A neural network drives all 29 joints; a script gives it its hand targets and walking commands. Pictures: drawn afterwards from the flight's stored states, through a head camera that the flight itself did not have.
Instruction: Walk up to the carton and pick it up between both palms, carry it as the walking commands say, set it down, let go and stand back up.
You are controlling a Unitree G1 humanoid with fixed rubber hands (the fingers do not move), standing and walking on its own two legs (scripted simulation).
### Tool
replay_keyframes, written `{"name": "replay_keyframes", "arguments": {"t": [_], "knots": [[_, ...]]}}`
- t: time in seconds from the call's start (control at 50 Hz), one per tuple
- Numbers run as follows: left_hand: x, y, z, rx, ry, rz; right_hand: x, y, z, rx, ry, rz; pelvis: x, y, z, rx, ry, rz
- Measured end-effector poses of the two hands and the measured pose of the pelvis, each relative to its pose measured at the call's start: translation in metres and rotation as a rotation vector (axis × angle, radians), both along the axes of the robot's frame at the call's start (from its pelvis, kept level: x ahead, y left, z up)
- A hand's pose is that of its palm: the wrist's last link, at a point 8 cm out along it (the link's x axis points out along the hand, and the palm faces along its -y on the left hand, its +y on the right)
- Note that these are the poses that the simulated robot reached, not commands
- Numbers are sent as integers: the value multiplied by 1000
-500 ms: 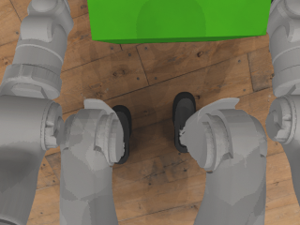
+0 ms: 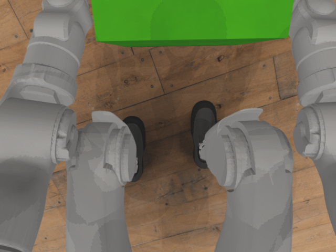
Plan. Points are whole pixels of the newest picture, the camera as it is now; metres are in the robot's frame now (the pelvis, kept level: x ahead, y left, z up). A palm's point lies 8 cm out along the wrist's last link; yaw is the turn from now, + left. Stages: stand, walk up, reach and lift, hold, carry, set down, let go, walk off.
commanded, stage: reach and lift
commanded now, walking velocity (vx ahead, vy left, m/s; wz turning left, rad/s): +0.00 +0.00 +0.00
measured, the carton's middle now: out of the picture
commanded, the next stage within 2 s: none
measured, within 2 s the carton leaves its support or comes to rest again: leaves its support in 0.62 s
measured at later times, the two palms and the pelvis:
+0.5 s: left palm out of the picture +0.54 +0.13 -0.18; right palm out of the picture +0.52 -0.25 -0.18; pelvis +0.00 +0.00 -0.01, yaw +0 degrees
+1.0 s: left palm out of the picture +0.54 +0.14 -0.15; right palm out of the picture +0.52 -0.24 -0.16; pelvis -0.01 +0.01 +0.00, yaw +0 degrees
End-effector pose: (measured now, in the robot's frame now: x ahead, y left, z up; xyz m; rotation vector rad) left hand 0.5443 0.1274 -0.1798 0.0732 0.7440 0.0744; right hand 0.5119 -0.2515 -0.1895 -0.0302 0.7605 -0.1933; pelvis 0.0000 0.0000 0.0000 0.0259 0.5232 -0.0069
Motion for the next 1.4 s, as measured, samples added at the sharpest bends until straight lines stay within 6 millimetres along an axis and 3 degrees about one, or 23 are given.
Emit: {"name": "replay_keyframes", "arguments": {"t": [0.82,0.96,1.22,1.4], "knots": [[-5,6,2,-34,18,38,9,9,12,8,32,47,-3,3,-10,-26,-37,19],[-6,9,19,-36,1,46,7,11,24,17,14,44,-5,5,0,-21,-42,13],[-2,-5,54,-67,-36,54,11,-2,66,19,-24,34,-10,4,20,1,-52,-9],[-3,-3,77,-62,-48,71,15,0,88,25,-36,41,-11,0,35,14,-58,-19]]}}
